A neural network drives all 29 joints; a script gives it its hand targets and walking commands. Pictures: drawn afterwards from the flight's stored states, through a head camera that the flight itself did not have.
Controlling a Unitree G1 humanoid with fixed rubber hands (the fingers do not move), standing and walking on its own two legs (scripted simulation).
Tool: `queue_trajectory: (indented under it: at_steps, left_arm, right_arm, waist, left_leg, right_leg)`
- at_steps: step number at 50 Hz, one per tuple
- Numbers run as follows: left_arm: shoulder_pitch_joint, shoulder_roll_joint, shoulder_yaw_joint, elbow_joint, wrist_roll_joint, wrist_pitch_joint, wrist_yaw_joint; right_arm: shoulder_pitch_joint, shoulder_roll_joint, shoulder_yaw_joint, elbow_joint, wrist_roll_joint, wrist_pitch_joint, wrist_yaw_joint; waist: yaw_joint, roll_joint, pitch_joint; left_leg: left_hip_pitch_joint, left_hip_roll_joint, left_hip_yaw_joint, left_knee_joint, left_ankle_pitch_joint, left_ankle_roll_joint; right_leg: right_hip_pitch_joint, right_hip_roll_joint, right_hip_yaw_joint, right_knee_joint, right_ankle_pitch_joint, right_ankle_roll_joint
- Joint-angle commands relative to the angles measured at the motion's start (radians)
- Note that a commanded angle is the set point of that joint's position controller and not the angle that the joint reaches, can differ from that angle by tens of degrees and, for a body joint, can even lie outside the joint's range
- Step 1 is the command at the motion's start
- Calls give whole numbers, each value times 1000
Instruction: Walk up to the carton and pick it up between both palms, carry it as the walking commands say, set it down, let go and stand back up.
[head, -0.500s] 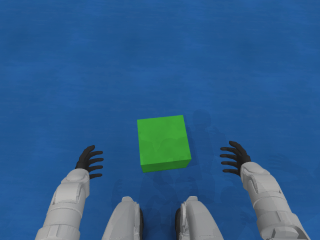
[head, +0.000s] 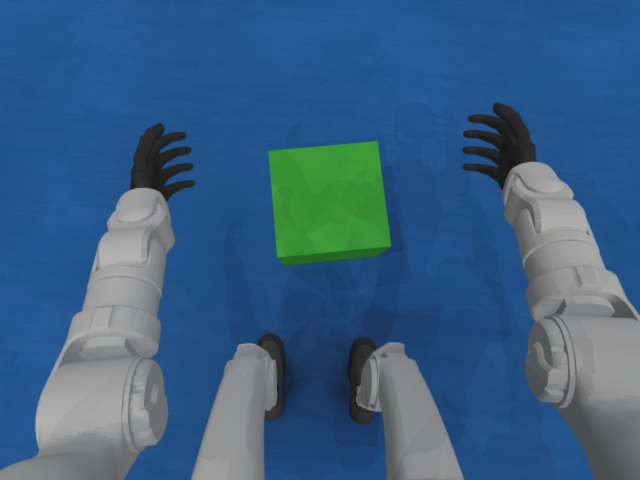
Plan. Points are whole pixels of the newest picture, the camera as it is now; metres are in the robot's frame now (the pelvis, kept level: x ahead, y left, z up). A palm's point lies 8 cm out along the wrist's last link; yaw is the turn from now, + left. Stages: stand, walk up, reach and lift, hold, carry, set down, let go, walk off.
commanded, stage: reach and lift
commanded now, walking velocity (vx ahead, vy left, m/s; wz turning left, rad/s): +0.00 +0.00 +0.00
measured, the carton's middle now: (327, 208) +0.53 -0.02 -0.56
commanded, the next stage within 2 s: none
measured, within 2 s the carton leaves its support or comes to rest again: neither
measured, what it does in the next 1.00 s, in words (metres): lowers itself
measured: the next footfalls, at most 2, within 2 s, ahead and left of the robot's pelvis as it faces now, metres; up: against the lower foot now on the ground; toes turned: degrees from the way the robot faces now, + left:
none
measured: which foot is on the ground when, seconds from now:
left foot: down 0.00-1.00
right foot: down 0.00-1.00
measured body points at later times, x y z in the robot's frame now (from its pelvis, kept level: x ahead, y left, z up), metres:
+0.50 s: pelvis +0.00 +0.00 -0.03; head +0.32 +0.00 +0.29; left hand +0.52 +0.21 -0.14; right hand +0.55 -0.22 -0.14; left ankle +0.09 +0.13 -0.63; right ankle +0.07 -0.10 -0.63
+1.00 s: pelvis -0.02 +0.01 -0.18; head +0.32 -0.01 +0.11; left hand +0.52 +0.20 -0.31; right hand +0.54 -0.22 -0.31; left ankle +0.09 +0.13 -0.63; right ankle +0.07 -0.10 -0.63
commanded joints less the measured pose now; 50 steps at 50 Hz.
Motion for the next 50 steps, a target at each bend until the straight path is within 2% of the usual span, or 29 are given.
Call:
queue_trajectory:
  at_steps: [1,10,15,18,21,24,29,41,45,50]
  left_arm:
    - [-274,131,32,-78,-4,-51,-3]
    - [-429,158,81,-27,8,-80,-12]
    - [-419,145,94,-46,18,-91,-14]
    - [-410,132,107,-62,35,-98,-15]
    - [-408,117,119,-65,51,-100,-15]
    - [-420,99,128,-40,65,-97,-14]
    - [-457,89,129,-21,69,-90,-1]
    - [-534,149,28,-77,-42,-72,67]
    - [-577,166,1,-59,-82,-67,79]
    - [-616,181,-8,11,-100,-76,83]
  right_arm:
    - [-304,-138,-21,-74,5,-47,6]
    - [-479,-161,-71,-46,-42,-66,17]
    - [-458,-159,-108,-62,-78,-74,24]
    - [-448,-152,-125,-79,-91,-83,34]
    - [-445,-143,-136,-75,-99,-89,45]
    - [-457,-133,-136,-32,-101,-91,53]
    - [-498,-153,-135,11,-95,-90,51]
    - [-563,-242,-17,-72,25,-72,-5]
    - [-605,-260,20,-66,62,-66,-27]
    - [-644,-257,54,-7,85,-70,-52]
  waist:
    - [2,-37,-891]
    - [7,-49,-1022]
    - [-3,-56,-1108]
    - [1,-49,-1096]
    - [5,-43,-1056]
    - [9,-35,-982]
    - [-1,-30,-961]
    - [-1,-46,-1190]
    - [1,-63,-1179]
    - [7,-76,-1102]
  left_leg:
    - [356,-89,-34,-46,238,-26]
    - [274,-96,-18,-31,286,-32]
    - [278,-99,-20,-28,371,-29]
    - [259,-99,-24,-17,394,-25]
    - [222,-99,-25,11,375,-26]
    - [161,-98,-23,64,306,-33]
    - [98,-105,-18,192,202,-44]
    - [24,-123,4,498,199,-42]
    - [-35,-113,8,563,149,-39]
    - [-127,-98,11,633,84,-33]
  right_leg:
    - [494,66,105,-79,324,35]
    - [503,73,107,-59,425,44]
    - [527,76,106,-46,538,43]
    - [478,76,108,-37,549,41]
    - [390,79,106,-15,504,40]
    - [256,85,99,30,398,38]
    - [86,96,80,152,256,35]
    - [-54,93,53,458,240,46]
    - [-96,85,55,520,188,46]
    - [-160,73,60,586,122,44]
